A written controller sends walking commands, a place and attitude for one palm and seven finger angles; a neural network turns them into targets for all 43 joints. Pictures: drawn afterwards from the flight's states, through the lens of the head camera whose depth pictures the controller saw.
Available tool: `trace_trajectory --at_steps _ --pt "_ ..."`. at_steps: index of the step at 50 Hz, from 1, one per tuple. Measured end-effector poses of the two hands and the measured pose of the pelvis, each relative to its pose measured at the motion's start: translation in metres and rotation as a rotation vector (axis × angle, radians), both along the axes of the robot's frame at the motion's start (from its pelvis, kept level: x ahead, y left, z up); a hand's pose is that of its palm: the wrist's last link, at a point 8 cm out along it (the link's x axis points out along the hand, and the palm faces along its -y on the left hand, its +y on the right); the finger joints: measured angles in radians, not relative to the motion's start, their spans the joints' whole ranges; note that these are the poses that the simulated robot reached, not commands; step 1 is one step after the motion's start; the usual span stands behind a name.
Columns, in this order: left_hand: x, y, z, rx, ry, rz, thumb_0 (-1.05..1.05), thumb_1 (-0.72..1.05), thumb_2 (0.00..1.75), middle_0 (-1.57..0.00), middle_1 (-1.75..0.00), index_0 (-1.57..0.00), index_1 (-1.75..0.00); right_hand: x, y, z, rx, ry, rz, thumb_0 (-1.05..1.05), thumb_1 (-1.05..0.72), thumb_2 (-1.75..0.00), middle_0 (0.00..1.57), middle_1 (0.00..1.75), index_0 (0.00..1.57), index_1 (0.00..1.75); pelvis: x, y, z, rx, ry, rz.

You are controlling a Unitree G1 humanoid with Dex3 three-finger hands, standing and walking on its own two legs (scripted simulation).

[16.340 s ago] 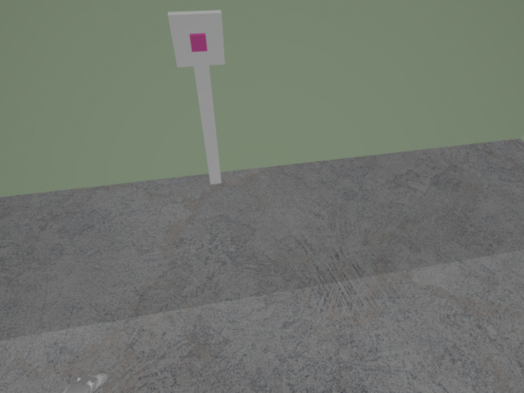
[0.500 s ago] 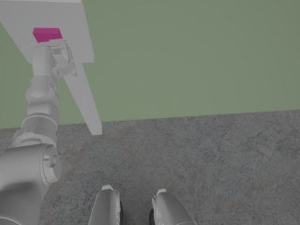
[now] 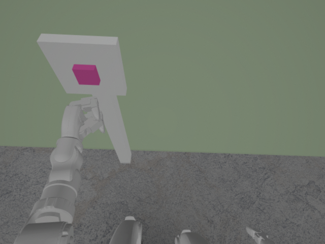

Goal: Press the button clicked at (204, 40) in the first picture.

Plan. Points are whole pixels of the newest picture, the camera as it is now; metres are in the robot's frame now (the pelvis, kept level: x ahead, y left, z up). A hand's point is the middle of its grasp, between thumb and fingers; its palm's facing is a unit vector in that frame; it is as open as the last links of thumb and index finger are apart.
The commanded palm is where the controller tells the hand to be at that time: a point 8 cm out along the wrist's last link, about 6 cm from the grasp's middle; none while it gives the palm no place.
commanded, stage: draw the hand back to the body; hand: left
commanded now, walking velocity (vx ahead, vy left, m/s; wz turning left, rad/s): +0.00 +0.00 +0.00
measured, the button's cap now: (87, 74) +0.53 +0.21 +0.08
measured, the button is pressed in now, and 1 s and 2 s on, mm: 0 0 0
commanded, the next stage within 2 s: step back with the hand held close in 1.56 s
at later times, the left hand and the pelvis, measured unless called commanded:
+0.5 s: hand (65, 136) +0.32 +0.20 +0.12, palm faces -0.01 -1.00 -0.02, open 3.1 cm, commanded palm +0.29 +0.25 +0.13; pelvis -0.01 +0.01 +0.04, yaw +0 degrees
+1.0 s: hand out of the picture +0.23 +0.24 +0.20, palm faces +0.30 -0.91 -0.28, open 3.1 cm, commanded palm +0.18 +0.29 +0.22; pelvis +0.01 +0.02 +0.08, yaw +1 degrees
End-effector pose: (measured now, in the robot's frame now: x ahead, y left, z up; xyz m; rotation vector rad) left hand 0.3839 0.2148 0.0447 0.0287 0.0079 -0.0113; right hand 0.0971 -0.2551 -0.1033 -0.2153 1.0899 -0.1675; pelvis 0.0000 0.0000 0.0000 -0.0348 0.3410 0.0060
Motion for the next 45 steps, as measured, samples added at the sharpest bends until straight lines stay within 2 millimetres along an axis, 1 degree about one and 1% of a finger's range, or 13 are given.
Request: trace_trajectory --at_steps 4,7,9,12,16,21,26,30,34,38,42,45 --pt "0.0 0.004 0.002 -0.002 -0.009 0.018 0.01 0.89 0.9 -1.3 -1.5 -1.3 -1.5 0.009 0.0 -0.001 -0.004 -0.029 0.015 0.0 -0.91 -0.9 0.2 0.3 0.2 0.3 -0.003 -0.002 -0.002 0.002 -0.006 0.002" --pt "0.0 0.009 0.007 0.0 -0.027 0.021 0.01 0.9 0.9 -1.3 -1.5 -1.3 -1.5 0.007 0.001 -0.001 -0.005 -0.034 0.012 0.0 -0.91 -0.9 0.2 0.3 0.2 0.3 -0.006 -0.003 -0.003 0.001 -0.009 0.002" --pt "-0.003 0.012 0.014 0.006 -0.043 0.013 0.02 0.9 0.9 -1.3 -1.5 -1.3 -1.5 0.004 0.002 0.0 0.0 -0.034 0.0 0.0 -0.91 -0.9 0.2 0.3 0.2 0.3 -0.007 -0.002 -0.002 0.0 -0.018 -0.001" --pt "-0.015 0.015 0.03 0.016 -0.054 -0.007 0.02 0.9 0.9 -1.3 -1.5 -1.3 -1.5 -0.003 0.005 0.005 0.017 -0.036 -0.021 0.0 -0.91 -0.9 0.2 0.3 0.2 0.3 -0.006 0.0 0.006 0.001 -0.042 -0.005" --pt "-0.036 0.021 0.048 0.008 -0.036 -0.012 0.01 0.9 0.9 -1.3 -1.5 -1.3 -1.5 -0.009 0.011 0.017 0.036 -0.051 -0.034 0.01 -0.91 -0.9 0.2 0.3 0.2 0.3 -0.004 0.003 0.018 0.004 -0.082 -0.006" --pt "-0.062 0.032 0.061 -0.016 -0.032 0.007 0.01 0.9 0.9 -1.3 -1.5 -1.3 -1.5 -0.006 0.015 0.034 0.03 -0.106 -0.026 0.01 -0.91 -0.9 0.2 0.3 0.2 0.3 -0.006 0.006 0.03 0.004 -0.13 -0.001" --pt "-0.088 0.038 0.074 -0.011 -0.058 -0.006 0.01 0.9 0.9 -1.3 -1.5 -1.3 -1.5 0.009 0.019 0.053 0.011 -0.194 -0.004 0.01 -0.91 -0.9 0.2 0.3 0.2 0.3 -0.01 0.011 0.036 -0.003 -0.172 0.006" --pt "-0.11 0.04 0.09 -0.002 -0.094 -0.025 0.01 0.9 0.9 -1.3 -1.5 -1.3 -1.5 0.027 0.026 0.068 0.008 -0.283 0.022 0.01 -0.91 -0.9 0.2 0.3 0.2 0.3 -0.012 0.016 0.042 -0.005 -0.205 0.01" --pt "-0.132 0.042 0.111 0.124 -0.088 0.047 0.01 0.9 0.9 -1.3 -1.5 -1.3 -1.5 0.047 0.039 0.085 0.009 -0.35 0.038 0.01 -0.91 -0.9 0.2 0.3 0.2 0.3 -0.011 0.02 0.052 0.003 -0.245 0.007" --pt "-0.152 0.046 0.125 0.186 -0.064 0.127 0.01 0.89 0.9 -1.3 -1.5 -1.3 -1.5 0.068 0.055 0.101 0.024 -0.399 0.069 0.01 -0.91 -0.9 0.2 0.3 0.2 0.3 -0.008 0.023 0.063 0.008 -0.284 0.011" --pt "-0.167 0.056 0.135 0.218 -0.039 0.204 0.01 0.89 0.9 -1.3 -1.5 -1.3 -1.5 0.084 0.068 0.113 0.038 -0.425 0.108 0.01 -0.91 -0.9 0.2 0.3 0.2 0.3 -0.005 0.025 0.072 0.013 -0.32 0.017" --pt "-0.175 0.063 0.146 0.238 -0.042 0.252 0.01 0.89 0.9 -1.3 -1.5 -1.3 -1.5 0.093 0.075 0.118 0.048 -0.437 0.134 0.01 -0.91 -0.9 0.2 0.3 0.2 0.3 -0.001 0.025 0.077 0.017 -0.343 0.019"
